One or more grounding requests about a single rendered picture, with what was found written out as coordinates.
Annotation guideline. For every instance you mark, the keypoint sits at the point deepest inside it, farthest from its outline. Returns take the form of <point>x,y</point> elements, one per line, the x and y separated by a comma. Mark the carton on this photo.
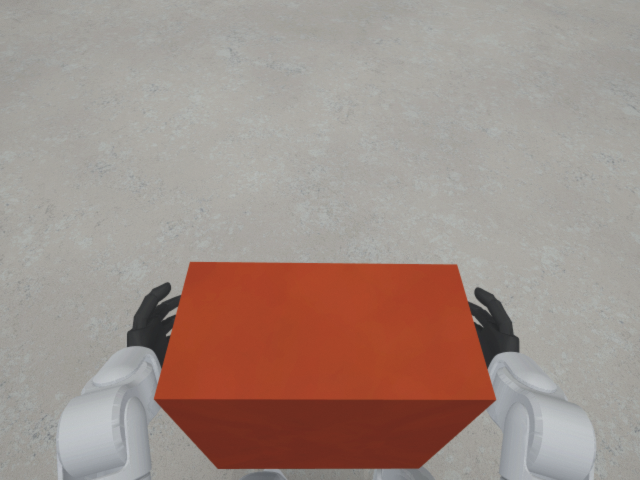
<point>323,365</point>

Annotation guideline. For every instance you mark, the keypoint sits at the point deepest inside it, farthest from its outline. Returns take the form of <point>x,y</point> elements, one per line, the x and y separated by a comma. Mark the right robot hand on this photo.
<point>496,336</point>

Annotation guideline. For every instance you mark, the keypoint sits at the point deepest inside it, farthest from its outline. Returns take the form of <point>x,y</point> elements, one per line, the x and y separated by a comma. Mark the left robot forearm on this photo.
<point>103,433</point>

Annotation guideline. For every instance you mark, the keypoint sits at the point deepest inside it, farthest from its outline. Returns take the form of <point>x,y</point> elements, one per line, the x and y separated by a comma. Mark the right robot forearm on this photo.
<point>545,437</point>

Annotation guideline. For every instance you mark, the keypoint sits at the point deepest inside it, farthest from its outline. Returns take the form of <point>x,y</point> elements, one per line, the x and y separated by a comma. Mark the left robot hand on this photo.
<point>148,328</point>

